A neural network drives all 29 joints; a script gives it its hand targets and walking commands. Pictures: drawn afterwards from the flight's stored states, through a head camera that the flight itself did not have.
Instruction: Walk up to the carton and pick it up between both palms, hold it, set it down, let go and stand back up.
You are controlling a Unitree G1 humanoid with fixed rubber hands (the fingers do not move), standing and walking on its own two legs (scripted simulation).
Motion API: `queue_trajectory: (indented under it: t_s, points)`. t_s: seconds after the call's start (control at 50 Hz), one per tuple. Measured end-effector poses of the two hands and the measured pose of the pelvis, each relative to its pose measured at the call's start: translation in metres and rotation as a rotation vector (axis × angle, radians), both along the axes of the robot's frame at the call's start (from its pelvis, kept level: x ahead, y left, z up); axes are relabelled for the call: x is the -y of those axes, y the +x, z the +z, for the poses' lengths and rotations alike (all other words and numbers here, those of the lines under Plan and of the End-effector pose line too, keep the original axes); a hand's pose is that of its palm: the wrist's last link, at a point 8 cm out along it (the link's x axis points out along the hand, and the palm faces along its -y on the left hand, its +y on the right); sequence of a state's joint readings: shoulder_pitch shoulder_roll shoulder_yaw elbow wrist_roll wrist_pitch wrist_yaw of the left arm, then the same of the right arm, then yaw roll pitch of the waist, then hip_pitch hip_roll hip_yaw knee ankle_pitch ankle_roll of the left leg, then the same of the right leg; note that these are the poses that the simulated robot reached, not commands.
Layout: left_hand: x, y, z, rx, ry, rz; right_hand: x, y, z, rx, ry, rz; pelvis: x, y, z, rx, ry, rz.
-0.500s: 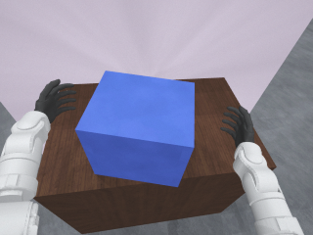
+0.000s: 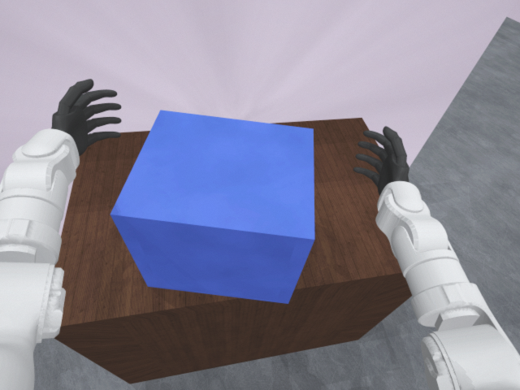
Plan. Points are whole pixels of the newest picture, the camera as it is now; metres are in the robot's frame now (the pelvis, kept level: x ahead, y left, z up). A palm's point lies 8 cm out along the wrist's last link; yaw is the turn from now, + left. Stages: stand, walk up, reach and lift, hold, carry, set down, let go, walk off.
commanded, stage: reach and lift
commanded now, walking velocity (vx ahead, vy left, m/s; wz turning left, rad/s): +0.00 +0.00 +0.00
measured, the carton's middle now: (227, 211) +0.43 +0.02 -0.02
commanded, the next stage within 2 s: none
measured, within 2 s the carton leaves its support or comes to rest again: neither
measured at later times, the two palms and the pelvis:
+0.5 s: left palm (91, 151) +0.46 +0.22 +0.11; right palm (387, 187) +0.37 -0.23 +0.09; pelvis -0.01 +0.00 -0.01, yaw +1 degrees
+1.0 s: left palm (109, 185) +0.46 +0.22 +0.03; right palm (371, 209) +0.37 -0.23 +0.03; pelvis -0.03 +0.01 -0.04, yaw +2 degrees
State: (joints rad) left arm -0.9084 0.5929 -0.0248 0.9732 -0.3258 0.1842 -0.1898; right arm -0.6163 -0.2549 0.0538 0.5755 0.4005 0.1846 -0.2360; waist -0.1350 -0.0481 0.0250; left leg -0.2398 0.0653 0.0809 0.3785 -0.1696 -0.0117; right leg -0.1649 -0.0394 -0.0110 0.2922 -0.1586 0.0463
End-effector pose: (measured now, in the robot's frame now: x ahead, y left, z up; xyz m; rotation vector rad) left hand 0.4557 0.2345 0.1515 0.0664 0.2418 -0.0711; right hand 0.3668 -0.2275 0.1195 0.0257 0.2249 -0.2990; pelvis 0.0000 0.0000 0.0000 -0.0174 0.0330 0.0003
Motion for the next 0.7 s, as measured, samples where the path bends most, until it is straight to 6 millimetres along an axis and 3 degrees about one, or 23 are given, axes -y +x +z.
queue_trajectory:
  t_s: [0.16,0.32,0.54,0.7]
  points:
    - [0.008,0.013,0.005,0.001,0.009,-0.004,0.001,0.014,0.008,-0.003,-0.007,-0.007,0.000,-0.002,-0.001,-0.038,-0.004,0.006]
    - [0.013,0.015,-0.007,-0.008,0.022,-0.002,0.004,0.017,0.003,-0.006,-0.024,-0.025,-0.001,-0.004,-0.004,-0.074,-0.009,0.011]
    - [0.010,0.005,-0.048,-0.042,0.033,0.035,0.007,0.006,-0.033,-0.053,-0.033,-0.043,-0.002,-0.010,-0.011,-0.137,-0.016,0.017]
    - [0.006,0.003,-0.068,-0.039,0.051,0.062,0.007,0.007,-0.052,-0.065,-0.039,-0.060,-0.005,-0.018,-0.021,-0.219,-0.026,0.026]
